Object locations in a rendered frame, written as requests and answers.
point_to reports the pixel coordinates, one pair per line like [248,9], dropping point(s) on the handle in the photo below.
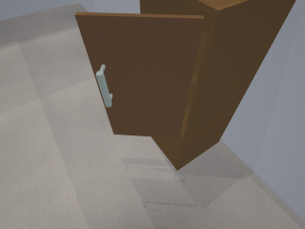
[107,97]

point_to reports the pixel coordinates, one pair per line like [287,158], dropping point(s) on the cupboard door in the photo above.
[149,61]

